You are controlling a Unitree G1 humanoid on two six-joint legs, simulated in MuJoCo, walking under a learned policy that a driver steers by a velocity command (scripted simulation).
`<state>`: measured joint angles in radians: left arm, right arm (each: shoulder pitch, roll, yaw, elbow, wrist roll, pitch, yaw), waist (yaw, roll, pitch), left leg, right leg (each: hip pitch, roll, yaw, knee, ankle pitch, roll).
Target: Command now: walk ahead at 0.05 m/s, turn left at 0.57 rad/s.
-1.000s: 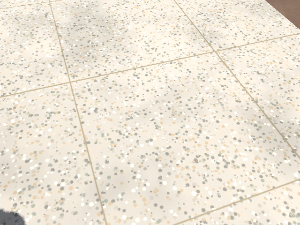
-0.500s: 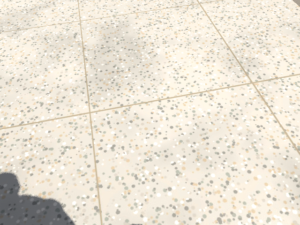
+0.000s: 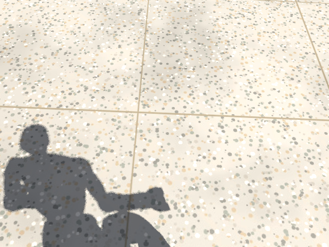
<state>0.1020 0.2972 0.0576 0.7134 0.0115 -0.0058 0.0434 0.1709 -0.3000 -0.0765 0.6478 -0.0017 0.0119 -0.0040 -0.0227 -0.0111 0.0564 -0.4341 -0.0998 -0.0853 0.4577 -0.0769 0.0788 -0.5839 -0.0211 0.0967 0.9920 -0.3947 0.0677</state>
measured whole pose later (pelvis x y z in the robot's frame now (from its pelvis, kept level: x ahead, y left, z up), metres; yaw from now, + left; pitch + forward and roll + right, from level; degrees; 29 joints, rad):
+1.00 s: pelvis +0.09 +0.01 +0.01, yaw +19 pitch +2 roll +0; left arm 0.22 0.30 0.08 0.77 -0.02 -0.03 -0.03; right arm 0.34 -0.26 -0.06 0.73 -0.01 -0.06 -0.01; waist -0.03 -0.03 -0.02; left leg 0.01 -0.01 0.08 0.21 -0.25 0.03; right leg -0.65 -0.07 0.05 0.81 -0.05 0.04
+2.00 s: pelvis +0.39 +0.02 +0.01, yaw -15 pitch +1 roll +0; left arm 0.17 0.31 0.07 0.63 -0.01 0.07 0.01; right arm 0.15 -0.28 -0.06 0.70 -0.01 0.01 -0.03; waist -0.02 -0.01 0.07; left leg -0.29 0.05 0.04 0.46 -0.18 0.00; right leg -0.42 -0.01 0.04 0.85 -0.43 0.08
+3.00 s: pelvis +0.44 +0.01 -0.01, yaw -17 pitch +0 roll +0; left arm 0.33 0.25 0.05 0.94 -0.03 -0.05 0.01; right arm 0.29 -0.24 -0.04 0.94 0.03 -0.10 0.00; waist 0.00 -0.02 -0.01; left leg -0.18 -0.01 0.00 0.58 -0.39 0.05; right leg -0.21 0.00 0.06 0.59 -0.39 -0.02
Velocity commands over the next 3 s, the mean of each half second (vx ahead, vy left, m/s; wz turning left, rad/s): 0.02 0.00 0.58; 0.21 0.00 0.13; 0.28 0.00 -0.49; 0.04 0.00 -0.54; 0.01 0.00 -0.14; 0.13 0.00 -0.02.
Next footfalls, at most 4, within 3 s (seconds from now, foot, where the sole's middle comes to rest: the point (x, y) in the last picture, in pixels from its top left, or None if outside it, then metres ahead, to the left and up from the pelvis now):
0.20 right None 0.11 -0.16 -0.77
0.64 left None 0.01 0.09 -0.77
1.18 right None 0.38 -0.07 -0.77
1.70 left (129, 225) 0.50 0.13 -0.77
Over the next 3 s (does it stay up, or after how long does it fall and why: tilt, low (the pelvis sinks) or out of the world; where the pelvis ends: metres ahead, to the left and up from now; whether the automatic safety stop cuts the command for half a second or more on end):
stays up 0.44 0.01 -0.01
